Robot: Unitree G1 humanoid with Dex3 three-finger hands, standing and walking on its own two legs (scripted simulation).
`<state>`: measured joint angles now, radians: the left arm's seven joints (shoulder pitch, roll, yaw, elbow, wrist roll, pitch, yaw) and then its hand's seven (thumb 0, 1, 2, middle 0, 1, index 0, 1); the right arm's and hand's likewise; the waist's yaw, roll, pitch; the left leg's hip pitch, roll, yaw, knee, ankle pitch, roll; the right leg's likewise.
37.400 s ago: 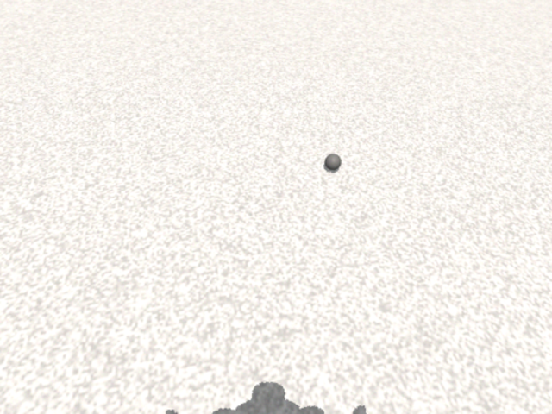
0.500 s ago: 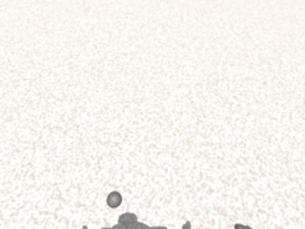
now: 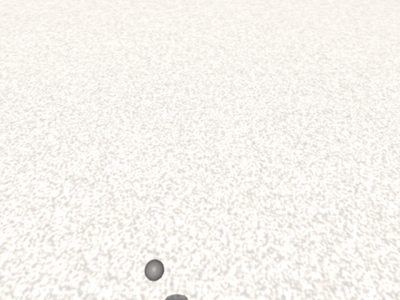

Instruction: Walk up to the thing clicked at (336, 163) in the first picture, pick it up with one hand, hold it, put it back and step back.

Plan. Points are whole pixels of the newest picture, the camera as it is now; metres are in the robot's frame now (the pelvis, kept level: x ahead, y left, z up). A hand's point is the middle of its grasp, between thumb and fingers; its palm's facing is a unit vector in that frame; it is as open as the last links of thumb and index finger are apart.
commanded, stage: stand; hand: left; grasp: from above
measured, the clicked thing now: (154, 269) +0.39 +0.20 -0.73
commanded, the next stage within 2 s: step back in 1.64 s
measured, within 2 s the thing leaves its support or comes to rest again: neither
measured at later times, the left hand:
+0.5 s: hand out of the picture +0.06 +0.23 -0.16, palm faces +0.02 -0.95 -0.32, open 7.4 cm
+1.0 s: hand out of the picture +0.08 +0.23 -0.16, palm faces +0.02 -0.95 -0.32, open 7.4 cm
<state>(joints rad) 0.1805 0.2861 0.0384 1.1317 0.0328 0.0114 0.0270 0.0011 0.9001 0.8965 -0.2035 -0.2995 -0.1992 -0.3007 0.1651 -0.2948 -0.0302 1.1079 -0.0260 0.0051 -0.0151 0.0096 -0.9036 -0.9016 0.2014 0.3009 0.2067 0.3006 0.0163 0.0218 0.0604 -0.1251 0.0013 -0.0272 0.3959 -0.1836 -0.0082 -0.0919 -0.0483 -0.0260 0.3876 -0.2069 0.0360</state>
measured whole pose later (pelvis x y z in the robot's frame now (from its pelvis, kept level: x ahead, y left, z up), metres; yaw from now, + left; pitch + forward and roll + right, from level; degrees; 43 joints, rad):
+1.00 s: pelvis +0.01 -0.01 +0.00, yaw -1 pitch -4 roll +0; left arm 0.12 0.30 0.03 1.14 0.02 0.00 0.01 0.00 0.90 0.90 -0.20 -0.30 -0.20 -0.30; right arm 0.13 -0.31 -0.01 1.14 -0.02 -0.01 -0.01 0.01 -0.90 -0.90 0.20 0.30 0.21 0.30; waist 0.01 0.01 0.06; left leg -0.10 0.02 -0.02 0.35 -0.18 -0.02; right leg -0.07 -0.03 -0.02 0.33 -0.19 0.03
